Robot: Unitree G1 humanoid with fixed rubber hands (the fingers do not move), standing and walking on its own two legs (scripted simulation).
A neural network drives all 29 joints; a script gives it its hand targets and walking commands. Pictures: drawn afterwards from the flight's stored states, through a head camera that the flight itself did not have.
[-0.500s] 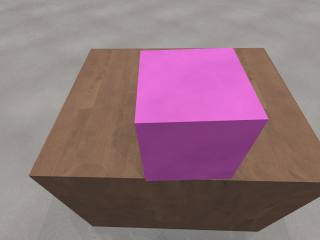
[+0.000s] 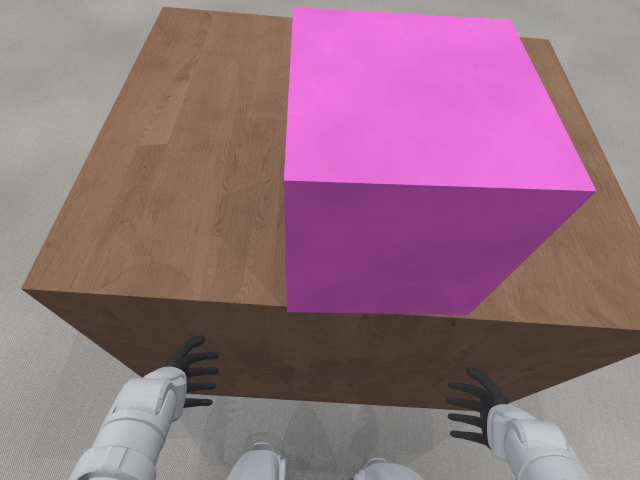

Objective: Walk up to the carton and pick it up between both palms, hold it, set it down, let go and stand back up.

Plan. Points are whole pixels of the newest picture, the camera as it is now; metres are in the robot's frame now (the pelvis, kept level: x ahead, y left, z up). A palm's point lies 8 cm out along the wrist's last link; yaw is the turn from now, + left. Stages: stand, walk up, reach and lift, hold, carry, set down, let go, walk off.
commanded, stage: reach and lift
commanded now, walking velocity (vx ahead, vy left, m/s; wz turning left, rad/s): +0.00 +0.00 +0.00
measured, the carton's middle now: (390, 177) +0.46 -0.07 +0.09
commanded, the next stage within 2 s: none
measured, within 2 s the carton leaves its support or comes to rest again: neither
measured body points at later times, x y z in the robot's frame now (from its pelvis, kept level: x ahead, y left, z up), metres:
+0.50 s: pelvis -0.02 -0.03 +0.03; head +0.03 -0.01 +0.48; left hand +0.23 +0.18 -0.05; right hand +0.18 -0.24 -0.06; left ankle +0.04 +0.10 -0.71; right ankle +0.00 -0.10 -0.71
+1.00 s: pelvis -0.02 +0.00 +0.04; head -0.04 +0.01 +0.48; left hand +0.16 +0.17 -0.03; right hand +0.11 -0.26 -0.04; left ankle +0.03 +0.10 -0.71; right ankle +0.00 -0.10 -0.71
